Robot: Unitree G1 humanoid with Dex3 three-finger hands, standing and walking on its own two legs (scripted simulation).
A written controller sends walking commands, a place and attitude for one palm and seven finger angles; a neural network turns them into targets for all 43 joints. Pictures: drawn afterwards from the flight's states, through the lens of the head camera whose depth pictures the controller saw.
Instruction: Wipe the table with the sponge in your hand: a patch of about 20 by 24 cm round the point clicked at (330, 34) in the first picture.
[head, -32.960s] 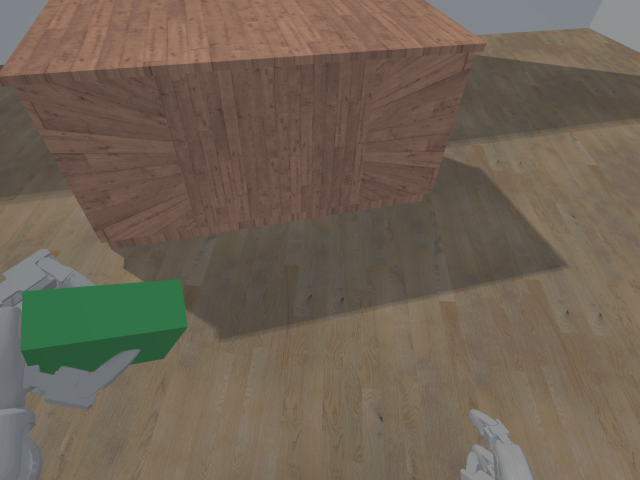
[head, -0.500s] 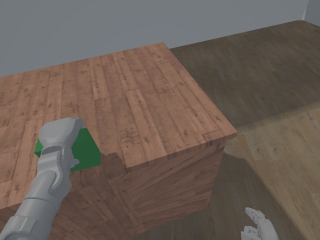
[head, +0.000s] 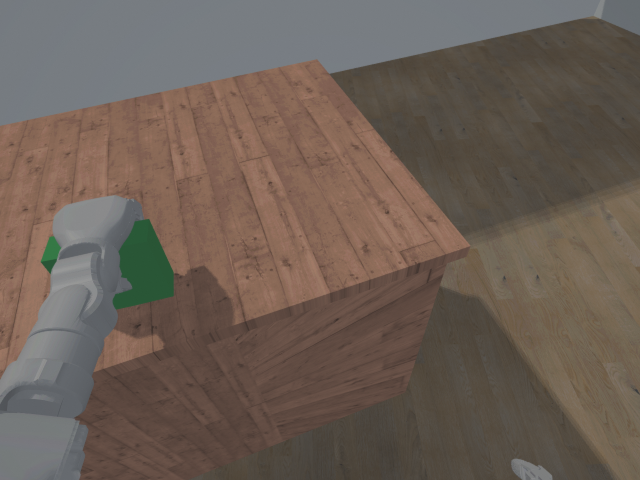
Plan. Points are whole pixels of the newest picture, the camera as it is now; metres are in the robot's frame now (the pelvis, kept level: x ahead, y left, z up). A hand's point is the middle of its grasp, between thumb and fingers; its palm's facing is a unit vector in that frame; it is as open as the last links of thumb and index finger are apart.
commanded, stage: wipe forward along the middle lane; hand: left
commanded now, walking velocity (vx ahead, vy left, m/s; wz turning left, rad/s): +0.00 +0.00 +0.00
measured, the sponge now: (121, 277) +0.36 +0.32 +0.04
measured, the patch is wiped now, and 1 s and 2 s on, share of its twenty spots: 1.00 1.00 1.00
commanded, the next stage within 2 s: slide back across to the first lane in 1.14 s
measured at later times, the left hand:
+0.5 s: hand (112, 222) +0.43 +0.34 +0.08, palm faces -0.13 +0.02 -0.99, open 8.9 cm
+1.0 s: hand (108, 199) +0.47 +0.37 +0.08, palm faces -0.14 +0.01 -0.99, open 8.9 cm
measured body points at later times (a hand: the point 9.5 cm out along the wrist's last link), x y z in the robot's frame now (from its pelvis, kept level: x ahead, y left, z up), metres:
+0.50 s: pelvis -0.01 +0.01 -0.01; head +0.04 +0.01 +0.44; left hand +0.43 +0.34 +0.14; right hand +0.04 -0.26 -0.14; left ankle -0.01 +0.13 -0.73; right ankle -0.01 -0.11 -0.73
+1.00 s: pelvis +0.01 +0.03 -0.01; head +0.09 +0.03 +0.43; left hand +0.48 +0.36 +0.14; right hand +0.02 -0.25 -0.14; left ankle -0.01 +0.13 -0.73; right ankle -0.01 -0.11 -0.73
